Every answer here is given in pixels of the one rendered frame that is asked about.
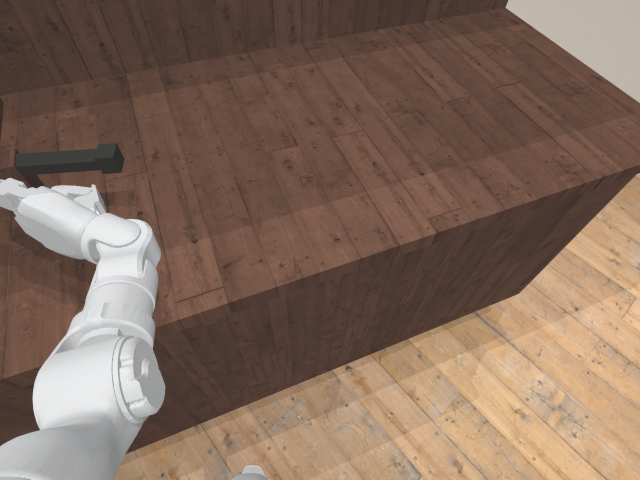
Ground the tap lever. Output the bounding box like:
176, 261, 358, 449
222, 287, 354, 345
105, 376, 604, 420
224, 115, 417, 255
15, 143, 124, 176

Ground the left robot forearm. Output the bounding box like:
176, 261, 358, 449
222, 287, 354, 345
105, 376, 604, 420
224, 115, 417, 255
33, 213, 161, 430

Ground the left robot upper arm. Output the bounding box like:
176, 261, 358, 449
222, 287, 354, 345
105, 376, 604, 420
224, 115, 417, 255
0, 335, 165, 480

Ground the robot left hand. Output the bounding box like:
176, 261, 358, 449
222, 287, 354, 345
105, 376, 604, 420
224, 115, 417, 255
0, 178, 107, 259

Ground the left robot shin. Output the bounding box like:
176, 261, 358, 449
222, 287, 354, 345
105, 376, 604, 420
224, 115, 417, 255
242, 466, 265, 476

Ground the counter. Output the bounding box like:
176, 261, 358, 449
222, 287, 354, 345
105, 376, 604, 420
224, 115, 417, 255
0, 0, 640, 454

